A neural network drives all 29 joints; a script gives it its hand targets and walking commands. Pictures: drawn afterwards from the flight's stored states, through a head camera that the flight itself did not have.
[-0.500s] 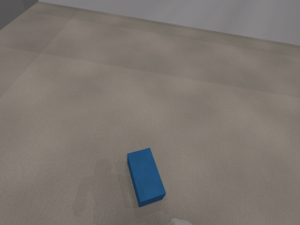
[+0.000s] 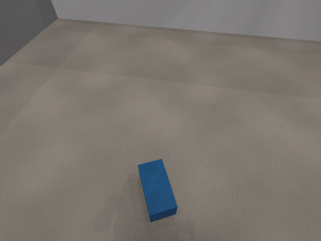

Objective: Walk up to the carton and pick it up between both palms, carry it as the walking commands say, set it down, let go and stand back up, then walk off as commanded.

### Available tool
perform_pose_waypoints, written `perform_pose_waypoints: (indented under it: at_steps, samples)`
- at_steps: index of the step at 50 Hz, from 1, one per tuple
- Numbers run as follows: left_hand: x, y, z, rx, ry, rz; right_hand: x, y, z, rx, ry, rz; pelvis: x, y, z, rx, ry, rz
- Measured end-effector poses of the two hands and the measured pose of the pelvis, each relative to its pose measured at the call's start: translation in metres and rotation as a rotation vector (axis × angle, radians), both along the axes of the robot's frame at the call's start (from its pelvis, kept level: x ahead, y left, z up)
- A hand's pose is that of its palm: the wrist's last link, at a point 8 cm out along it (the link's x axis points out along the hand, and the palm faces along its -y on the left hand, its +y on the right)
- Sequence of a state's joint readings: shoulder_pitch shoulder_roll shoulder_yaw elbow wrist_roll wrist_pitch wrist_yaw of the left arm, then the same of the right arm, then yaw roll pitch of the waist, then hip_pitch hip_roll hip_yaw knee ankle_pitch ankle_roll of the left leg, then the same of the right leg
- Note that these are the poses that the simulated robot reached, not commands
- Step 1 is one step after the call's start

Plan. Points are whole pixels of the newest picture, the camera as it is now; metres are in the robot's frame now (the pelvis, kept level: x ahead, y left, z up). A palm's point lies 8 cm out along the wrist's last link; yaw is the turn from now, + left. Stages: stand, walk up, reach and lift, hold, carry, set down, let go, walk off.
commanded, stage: walk up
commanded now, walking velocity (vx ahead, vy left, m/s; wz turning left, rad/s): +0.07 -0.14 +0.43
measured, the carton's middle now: (156, 189) +0.50 +0.03 -0.70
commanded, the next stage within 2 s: stand in 1.20 s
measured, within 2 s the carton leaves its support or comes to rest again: neither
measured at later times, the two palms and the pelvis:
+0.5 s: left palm out of the picture +0.06 +0.22 -0.11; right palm out of the picture +0.09 -0.29 -0.14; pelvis +0.03 -0.05 +0.00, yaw +7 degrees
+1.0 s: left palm out of the picture +0.02 +0.22 -0.13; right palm out of the picture +0.11 -0.26 -0.14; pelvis +0.02 -0.04 +0.00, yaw +11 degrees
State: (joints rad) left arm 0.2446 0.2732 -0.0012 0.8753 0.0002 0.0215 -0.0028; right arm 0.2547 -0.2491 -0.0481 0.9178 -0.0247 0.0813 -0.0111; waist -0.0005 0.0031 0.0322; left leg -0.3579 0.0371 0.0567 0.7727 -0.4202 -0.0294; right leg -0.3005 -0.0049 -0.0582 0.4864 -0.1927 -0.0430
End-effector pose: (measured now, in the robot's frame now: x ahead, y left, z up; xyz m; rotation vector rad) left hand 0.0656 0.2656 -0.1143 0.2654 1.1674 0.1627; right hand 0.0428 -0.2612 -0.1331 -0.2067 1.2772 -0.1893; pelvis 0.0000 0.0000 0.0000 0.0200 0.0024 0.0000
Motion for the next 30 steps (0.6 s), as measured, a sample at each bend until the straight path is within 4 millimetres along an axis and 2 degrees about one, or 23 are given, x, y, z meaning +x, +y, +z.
perform_pose_waypoints:
  at_steps: [5,9,14,20,23,26,30]
  samples:
    - [-0.028,0.006,-0.026,-0.052,0.047,0.083,0.006,0.006,0.001,-0.048,0.029,0.067,-0.004,0.008,-0.01,-0.054,0.004,0.08]
    - [-0.037,0.001,-0.024,-0.072,0.084,0.1,0.011,0.008,0.013,-0.053,0.028,0.082,-0.002,0.006,-0.001,-0.064,0.021,0.092]
    - [-0.03,-0.011,-0.02,-0.072,0.086,0.105,0.024,0.002,0.015,-0.04,0.022,0.104,0.008,-0.006,0.003,-0.064,0.051,0.102]
    - [-0.016,-0.031,-0.013,-0.016,0.052,0.103,0.037,-0.018,-0.006,0.015,0.026,0.11,0.02,-0.034,-0.005,-0.014,0.058,0.109]
    - [-0.011,-0.039,-0.001,0.016,0.023,0.111,0.045,-0.024,-0.01,0.041,0.014,0.116,0.024,-0.045,-0.002,0.005,0.031,0.117]
    - [-0.008,-0.043,0.008,0.042,0.001,0.118,0.052,-0.03,-0.01,0.054,-0.001,0.118,0.026,-0.052,0.0,0.022,0.007,0.12]
    - [-0.011,-0.046,0.009,0.049,-0.008,0.129,0.052,-0.035,-0.011,0.052,0.01,0.125,0.024,-0.056,0.001,0.025,-0.003,0.13]
